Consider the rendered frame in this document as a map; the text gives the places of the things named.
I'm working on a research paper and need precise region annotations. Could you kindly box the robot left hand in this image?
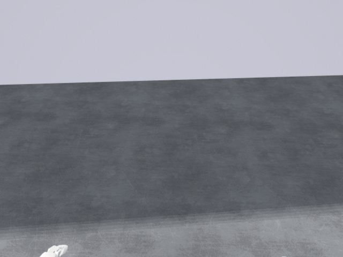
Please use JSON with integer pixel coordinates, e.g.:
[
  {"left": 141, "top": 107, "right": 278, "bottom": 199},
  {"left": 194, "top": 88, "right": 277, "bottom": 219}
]
[{"left": 40, "top": 245, "right": 68, "bottom": 257}]

